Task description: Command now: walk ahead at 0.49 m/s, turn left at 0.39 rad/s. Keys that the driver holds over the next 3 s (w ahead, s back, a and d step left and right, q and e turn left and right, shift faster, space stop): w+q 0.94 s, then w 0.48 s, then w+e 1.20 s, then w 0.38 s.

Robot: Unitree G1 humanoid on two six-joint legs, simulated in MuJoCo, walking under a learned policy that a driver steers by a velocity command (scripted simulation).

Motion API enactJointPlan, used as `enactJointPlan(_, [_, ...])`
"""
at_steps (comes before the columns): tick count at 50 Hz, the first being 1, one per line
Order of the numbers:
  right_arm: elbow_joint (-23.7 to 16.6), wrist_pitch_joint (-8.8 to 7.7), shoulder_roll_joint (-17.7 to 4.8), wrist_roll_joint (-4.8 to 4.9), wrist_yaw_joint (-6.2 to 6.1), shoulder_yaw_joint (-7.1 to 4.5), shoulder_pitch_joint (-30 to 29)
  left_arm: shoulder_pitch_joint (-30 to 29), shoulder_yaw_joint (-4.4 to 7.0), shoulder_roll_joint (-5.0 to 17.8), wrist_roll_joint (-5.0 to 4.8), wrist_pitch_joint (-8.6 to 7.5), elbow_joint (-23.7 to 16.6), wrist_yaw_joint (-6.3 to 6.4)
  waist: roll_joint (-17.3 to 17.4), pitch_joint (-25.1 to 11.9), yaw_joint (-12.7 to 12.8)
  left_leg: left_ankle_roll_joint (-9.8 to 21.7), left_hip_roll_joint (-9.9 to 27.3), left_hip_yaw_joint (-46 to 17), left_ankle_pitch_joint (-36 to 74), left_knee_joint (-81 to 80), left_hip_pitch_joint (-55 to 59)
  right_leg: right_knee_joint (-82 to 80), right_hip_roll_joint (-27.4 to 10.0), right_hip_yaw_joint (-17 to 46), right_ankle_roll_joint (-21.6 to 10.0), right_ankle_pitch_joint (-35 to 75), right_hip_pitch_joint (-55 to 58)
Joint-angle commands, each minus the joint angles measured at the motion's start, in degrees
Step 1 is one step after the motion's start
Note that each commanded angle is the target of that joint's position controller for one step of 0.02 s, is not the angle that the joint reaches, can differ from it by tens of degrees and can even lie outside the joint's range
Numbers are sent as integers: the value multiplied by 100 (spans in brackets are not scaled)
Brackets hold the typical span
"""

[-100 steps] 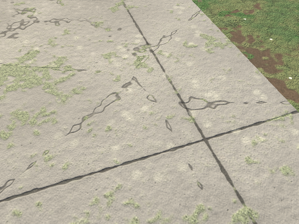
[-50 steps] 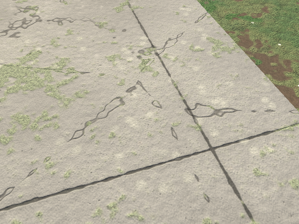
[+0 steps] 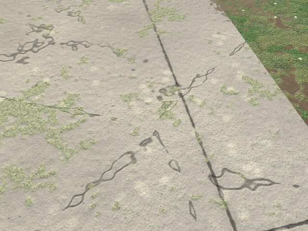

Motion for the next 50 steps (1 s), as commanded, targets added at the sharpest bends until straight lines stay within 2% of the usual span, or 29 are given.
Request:
enactJointPlan(1, [-263, 30, -238, -51, 14, -85, 174, -308, 137, 764, 31, -99, -327, 121, -550, 137, -208, -101, 179, -335, 856, -517, -400, -1172, -1701, 852, -710, 580, -190])
enactJointPlan(5, [-543, -36, -122, -100, 159, -30, -529, -130, 145, 902, -13, -38, -325, 227, -453, 258, 15, -131, 92, 144, 1708, -1740, -378, -1205, -1626, 211, -555, 895, 116])
enactJointPlan(10, [-1082, -42, -5, -87, 360, 65, -1377, 438, 203, 1036, -112, 172, -176, 259, -378, 460, 312, 37, -3, 576, 1228, -2513, -824, -728, -1952, -131, -513, 1613, 1281])
enactJointPlan(11, [-1180, -39, -32, -74, 406, 60, -1427, 432, 222, 1083, -134, 222, -187, 261, -428, 443, 274, 102, -61, 676, 966, -2591, -776, -547, -2015, -191, -476, 1987, 1443])
enactJointPlan(13, [-1290, -18, -204, -56, 466, -15, -1238, 247, 270, 1245, -156, 301, -291, 287, -646, 159, 33, 295, -386, 1017, 419, -2657, -127, 92, -2037, -378, -347, 3777, 1561])
enactJointPlan(14, [-1265, 4, -354, -48, 473, -98, -882, 161, 296, 1329, -164, 345, -346, 310, -785, -124, -203, 417, -619, 1185, 145, -2611, 437, 696, -2017, -449, -280, 4735, 1548])
enactJointPlan(15, [-1136, 16, -592, -24, 458, -236, -190, 70, 305, 1378, -171, 395, -397, 328, -813, -518, -599, 584, -876, 1278, 100, -2748, 1356, 1668, -1914, -527, -176, 5205, 1347])
enactJointPlan(16, [-904, 34, -965, -13, 371, -447, 774, 6, 277, 1345, -181, 400, -467, 342, -624, -1008, -1090, 830, -991, 1031, 417, -3160, 2903, 3062, -1668, -612, 58, 4532, 536])
enactJointPlan(17, [-784, 91, -1553, -21, 226, -609, 1287, 235, 129, 829, -17, 311, -673, 306, 563, -1479, -935, 1369, 276, -1119, 261, -3277, 4683, 5050, -1101, -586, 362, 890, -1464])
enactJointPlan(18, [-994, 7, -1721, -87, 259, -568, 1097, 385, -35, 419, -79, 49, -936, 212, 1087, -2302, -537, 2408, 1367, -4369, -482, -4327, 5884, 6525, 30, 708, 525, -2616, -3181])
enactJointPlan(19, [-1000, -49, -1207, -144, 289, -421, 1130, -372, 82, 924, -299, -157, -1087, 128, 365, -1996, -876, 2058, 1239, -3944, -448, -4671, 5817, 6677, -310, 1429, 364, -2301, -3868])
enactJointPlan(20, [-1007, -106, -939, -131, 279, -357, 870, -601, 81, 951, -385, -256, -1178, 100, 171, -1277, -749, 1814, 1030, -2975, -79, -4644, 5094, 6308, -575, 1348, 218, -1776, -4037])
enactJointPlan(21, [-1104, -138, -768, -102, 281, -306, 413, -564, 93, 917, -277, -273, -1091, 149, -354, -845, -434, 1589, 735, -2281, 451, -4662, 4168, 5750, -845, 1321, 220, -1358, -3686])
enactJointPlan(22, [-1210, -150, -564, -119, 268, -242, 81, -501, 162, 1010, -149, -216, -1039, 186, -329, -622, -228, 1466, 519, -1812, 980, -4749, 3494, 5280, -1005, 1316, 270, -1113, -3267])
enactJointPlan(23, [-1293, -151, -510, -169, 242, -208, -48, -399, 189, 1023, -110, -126, -1041, 177, -217, -565, -78, 1446, 404, -1640, 1239, -4886, 3070, 5092, -1081, 1337, 333, -953, -2920])
enactJointPlan(25, [-1306, -170, -649, -138, 181, -239, 28, -388, 180, 883, -33, 3, -1116, 183, -183, -487, -2, 1502, 293, -1371, 1793, -5018, 2648, 4623, -1062, 1227, 536, -762, -2749])
enactJointPlan(27, [-1283, -170, -827, -122, 92, -286, 231, -750, 150, 782, 6, 63, -1277, 210, -153, -343, -80, 1445, 152, -1107, 1993, -5078, 2437, 3919, -965, 1131, 710, -233, -2875])
enactJointPlan(31, [-1244, -89, -856, -85, -6, -293, 556, -1591, 64, 600, -44, 25, -1555, 162, 132, -210, -417, 1079, -199, -851, 1313, -4963, 2250, 2104, -602, 1073, 774, 1143, -2571])
enactJointPlan(35, [-1147, -34, -842, -55, -24, -289, 865, -2046, 74, 738, -132, -59, -1786, 57, 262, -172, -591, 947, -15, -1309, 848, -4636, 2562, 1318, -400, 1177, 665, 1377, -2306])
enactJointPlan(38, [-1173, 25, -834, -74, -74, -294, 850, -1873, 144, 953, -146, -149, -1801, -11, 418, -216, -429, 859, 203, -1815, 950, -4112, 3037, 1064, -370, 1296, 471, 732, -2076])
enactJointPlan(40, [-1269, 54, -712, -93, -69, -250, 679, -1044, 256, 1142, -112, -209, -1600, 20, 492, -563, 21, 662, -59, -1798, 1540, -3384, 2963, 757, -339, 1139, 205, 604, -929])
enactJointPlan(41, [-1387, 36, -432, -151, -33, -136, 610, -241, 335, 1389, -7, -231, -1505, 59, 175, -1307, 396, 468, -381, -1458, 1261, -2087, 2400, 969, -1015, 1698, -134, 518, 512])
enactJointPlan(42, [-1516, -14, -78, -40, -31, -32, 1327, 539, 471, 1875, 85, -166, -1374, 91, -1350, -2231, 268, 2, -1229, -658, -690, -78, 413, 771, -2369, 3970, -1012, -418, 2751])
enactJointPlan(43, [-1523, -41, -401, 22, -33, -32, 1515, 568, 396, 1531, -77, -113, -1320, 47, -2034, -2243, 206, -75, -1020, -605, -2237, 950, -648, 232, -2849, 5432, -1213, -1637, 2964])
enactJointPlan(44, [-1494, -15, -876, 41, -28, -156, 1081, 257, 272, 1070, -126, -68, -1437, 63, -1290, -1378, 319, -115, -703, -639, -1783, 1342, -990, 88, -2632, 4703, -957, -2055, 2244])
enactJointPlan(45, [-1579, 22, -927, -17, -32, -176, 649, -30, 215, 914, -88, -4, -1496, 84, -814, -842, 294, -143, -479, -383, -1330, 1324, -897, 32, -2378, 3825, -738, -1596, 1468])
enactJointPlan(46, [-1671, 29, -845, -84, -17, -186, 396, -255, 174, 817, -55, 27, -1458, 85, -668, -398, 179, -154, -313, -320, -1021, 1033, -762, -138, -2127, 3214, -673, -964, 744])
enactJointPlan(48, [-1700, 82, -605, -59, 33, -179, 451, -370, 131, 721, -9, 3, -1381, 85, -890, -208, -30, -128, -66, -251, -721, 633, -291, -431, -1795, 2445, -595, -333, 50])
enactJointPlan(50, [-1747, 117, -348, -53, 48, -115, 446, -263, 161, 792, -55, -56, -1253, 53, -855, -176, -77, -150, -46, -170, -628, 269, -225, -654, -1748, 2045, -745, 106, -131])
